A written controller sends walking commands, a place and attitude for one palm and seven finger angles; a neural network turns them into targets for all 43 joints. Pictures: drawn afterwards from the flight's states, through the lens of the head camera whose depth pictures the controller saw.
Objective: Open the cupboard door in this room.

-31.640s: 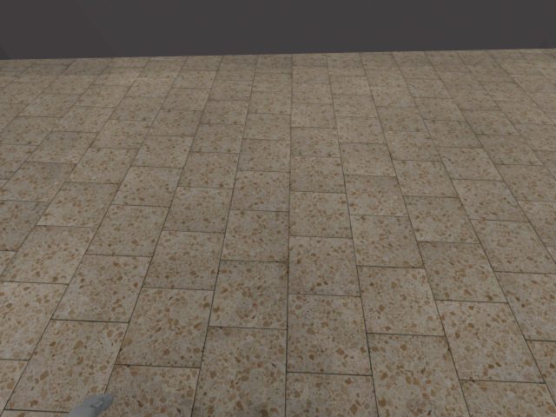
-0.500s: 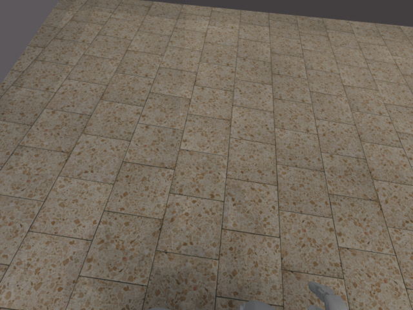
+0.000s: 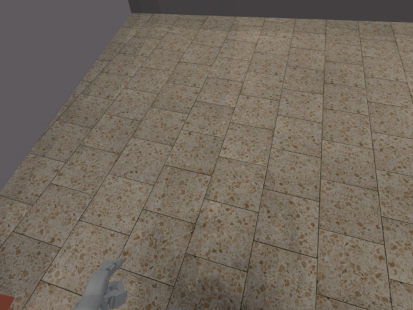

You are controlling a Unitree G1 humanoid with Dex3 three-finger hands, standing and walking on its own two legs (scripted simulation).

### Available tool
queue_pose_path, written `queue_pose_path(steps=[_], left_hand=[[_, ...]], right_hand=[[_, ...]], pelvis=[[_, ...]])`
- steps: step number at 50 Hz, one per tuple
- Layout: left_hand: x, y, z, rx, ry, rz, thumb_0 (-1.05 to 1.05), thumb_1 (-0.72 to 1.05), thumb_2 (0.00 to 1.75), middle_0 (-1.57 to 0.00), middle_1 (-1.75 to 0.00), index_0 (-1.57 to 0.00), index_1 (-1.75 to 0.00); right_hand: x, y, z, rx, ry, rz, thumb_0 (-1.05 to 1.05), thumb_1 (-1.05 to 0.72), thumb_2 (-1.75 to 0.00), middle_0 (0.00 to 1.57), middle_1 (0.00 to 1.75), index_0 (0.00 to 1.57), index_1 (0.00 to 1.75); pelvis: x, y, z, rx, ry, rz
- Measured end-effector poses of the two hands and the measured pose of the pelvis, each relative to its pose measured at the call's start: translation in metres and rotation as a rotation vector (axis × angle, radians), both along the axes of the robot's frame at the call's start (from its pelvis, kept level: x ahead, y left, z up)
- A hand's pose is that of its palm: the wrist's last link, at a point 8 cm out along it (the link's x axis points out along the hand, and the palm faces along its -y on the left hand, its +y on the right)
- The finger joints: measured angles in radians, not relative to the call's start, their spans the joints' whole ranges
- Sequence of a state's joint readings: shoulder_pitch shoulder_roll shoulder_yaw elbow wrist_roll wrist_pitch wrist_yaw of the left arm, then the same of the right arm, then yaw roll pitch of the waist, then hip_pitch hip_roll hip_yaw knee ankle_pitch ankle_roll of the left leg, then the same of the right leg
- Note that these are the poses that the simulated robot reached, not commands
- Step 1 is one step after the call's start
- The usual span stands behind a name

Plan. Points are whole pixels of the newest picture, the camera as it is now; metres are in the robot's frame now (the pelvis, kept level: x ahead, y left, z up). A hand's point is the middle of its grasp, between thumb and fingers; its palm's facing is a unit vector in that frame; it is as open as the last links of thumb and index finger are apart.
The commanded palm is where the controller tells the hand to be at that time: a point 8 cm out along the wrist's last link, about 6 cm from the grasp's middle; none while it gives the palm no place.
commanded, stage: turn to face it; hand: left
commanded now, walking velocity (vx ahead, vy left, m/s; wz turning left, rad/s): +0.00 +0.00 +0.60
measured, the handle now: out of the picture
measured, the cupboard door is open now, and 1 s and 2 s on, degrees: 0 0 0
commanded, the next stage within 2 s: none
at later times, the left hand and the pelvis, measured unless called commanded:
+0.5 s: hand out of the picture -0.07 +0.27 -0.18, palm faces +0.37 -0.89 -0.27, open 7.4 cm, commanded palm none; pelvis -0.02 +0.04 +0.00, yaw +20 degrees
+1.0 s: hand out of the picture -0.01 +0.24 -0.13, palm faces +0.55 -0.78 -0.29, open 7.4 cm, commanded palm none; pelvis -0.01 -0.01 +0.00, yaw +38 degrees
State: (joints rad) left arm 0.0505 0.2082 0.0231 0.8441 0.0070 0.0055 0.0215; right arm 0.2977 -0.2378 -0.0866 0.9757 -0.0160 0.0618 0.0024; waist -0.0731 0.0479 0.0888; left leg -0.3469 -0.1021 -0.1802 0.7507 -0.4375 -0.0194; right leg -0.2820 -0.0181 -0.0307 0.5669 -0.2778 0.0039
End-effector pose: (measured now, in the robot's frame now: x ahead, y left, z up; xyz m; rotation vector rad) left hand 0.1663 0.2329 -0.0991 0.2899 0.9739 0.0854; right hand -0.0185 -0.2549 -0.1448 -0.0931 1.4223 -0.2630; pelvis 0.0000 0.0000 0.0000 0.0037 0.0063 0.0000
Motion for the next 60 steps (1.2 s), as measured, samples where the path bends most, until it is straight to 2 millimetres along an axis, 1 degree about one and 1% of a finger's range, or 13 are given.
queue_pose_path(steps=[6,12,16,20,22,24,28,35,40,44,47,54,60], left_hand=[[-0.06,0.001,0.005,0.009,0.072,0.122,0.01,0.91,0.89,-0.2,-0.3,-0.2,-0.3],[-0.125,0.013,-0.006,-0.013,0.15,0.263,0.01,0.91,0.89,-0.2,-0.3,-0.2,-0.3],[-0.173,0.029,-0.02,-0.035,0.217,0.359,0.01,0.91,0.89,-0.2,-0.3,-0.2,-0.3],[-0.223,0.054,-0.043,-0.062,0.279,0.459,0.01,0.91,0.89,-0.2,-0.3,-0.2,-0.3],[-0.244,0.066,-0.052,-0.068,0.318,0.506,0.01,0.91,0.89,-0.2,-0.3,-0.2,-0.3],[-0.258,0.074,-0.052,-0.069,0.353,0.538,0.01,0.91,0.89,-0.2,-0.3,-0.2,-0.3],[-0.264,0.084,-0.041,-0.081,0.338,0.579,0.01,0.91,0.89,-0.19,-0.3,-0.2,-0.3],[-0.243,0.089,-0.025,-0.076,0.215,0.613,0.01,0.91,0.89,-0.19,-0.3,-0.2,-0.3],[-0.22,0.082,-0.016,-0.06,0.138,0.628,0.01,0.91,0.89,-0.2,-0.3,-0.2,-0.3],[-0.203,0.069,-0.008,-0.038,0.079,0.639,0.01,0.91,0.89,-0.2,-0.3,-0.2,-0.3],[-0.2,0.054,-0.006,-0.007,0.042,0.657,0.01,0.91,0.89,-0.2,-0.3,-0.2,-0.3],[-0.238,0.011,0.005,-0.014,0.083,0.767,0.01,0.91,0.89,-0.2,-0.3,-0.2,-0.3],[-0.284,-0.017,-0.003,-0.06,0.141,0.886,0.01,0.91,0.89,-0.2,-0.3,-0.2,-0.3]], right_hand=[[0.032,-0.019,0.002,0.01,-0.023,0.104,0.0,-0.91,-0.9,0.2,0.3,0.2,0.3],[0.08,-0.014,0.011,-0.006,-0.058,0.235,0.0,-0.91,-0.9,0.2,0.3,0.2,0.3],[0.122,0.006,0.018,-0.03,-0.108,0.344,0.0,-0.91,-0.9,0.2,0.3,0.2,0.3],[0.166,0.042,0.024,-0.062,-0.197,0.463,0.0,-0.91,-0.9,0.2,0.3,0.2,0.3],[0.182,0.061,0.028,-0.069,-0.245,0.51,0.0,-0.91,-0.9,0.2,0.3,0.2,0.3],[0.191,0.078,0.036,-0.068,-0.276,0.546,0.0,-0.91,-0.9,0.2,0.3,0.2,0.3],[0.195,0.101,0.047,-0.064,-0.29,0.595,0.0,-0.91,-0.9,0.2,0.3,0.2,0.3],[0.186,0.117,0.043,-0.016,-0.248,0.643,0.0,-0.91,-0.9,0.2,0.3,0.21,0.3],[0.174,0.106,0.031,0.012,-0.189,0.651,0.0,-0.9,-0.9,0.2,0.3,0.21,0.3],[0.171,0.086,0.016,0.027,-0.135,0.657,0.0,-0.9,-0.9,0.2,0.3,0.21,0.3],[0.176,0.069,0.001,0.041,-0.108,0.666,0.0,-0.9,-0.9,0.2,0.3,0.21,0.3],[0.199,0.053,0.002,0.04,-0.072,0.749,0.0,-0.91,-0.9,0.2,0.3,0.2,0.3],[0.216,0.065,0.01,0.019,-0.055,0.848,0.0,-0.91,-0.9,0.2,0.3,0.2,0.3]], pelvis=[[-0.004,-0.008,0.008,0.02,-0.026,0.098],[-0.008,-0.005,0.009,0.027,-0.025,0.185],[-0.012,0.006,0.006,0.021,-0.018,0.243],[-0.017,0.027,-0.006,-0.004,-0.009,0.304],[-0.02,0.034,-0.01,0.003,-0.008,0.324],[-0.021,0.039,-0.006,-0.007,-0.01,0.334],[-0.023,0.046,0.005,-0.031,-0.012,0.381],[-0.023,0.047,0.012,-0.028,-0.016,0.459],[-0.02,0.035,0.011,-0.018,-0.015,0.517],[-0.015,0.019,0.006,-0.009,-0.009,0.565],[-0.009,0.004,-0.002,0.003,-0.004,0.601],[-0.007,-0.011,0.008,0.036,-0.025,0.714],[-0.01,-0.013,0.01,0.039,-0.018,0.798]])
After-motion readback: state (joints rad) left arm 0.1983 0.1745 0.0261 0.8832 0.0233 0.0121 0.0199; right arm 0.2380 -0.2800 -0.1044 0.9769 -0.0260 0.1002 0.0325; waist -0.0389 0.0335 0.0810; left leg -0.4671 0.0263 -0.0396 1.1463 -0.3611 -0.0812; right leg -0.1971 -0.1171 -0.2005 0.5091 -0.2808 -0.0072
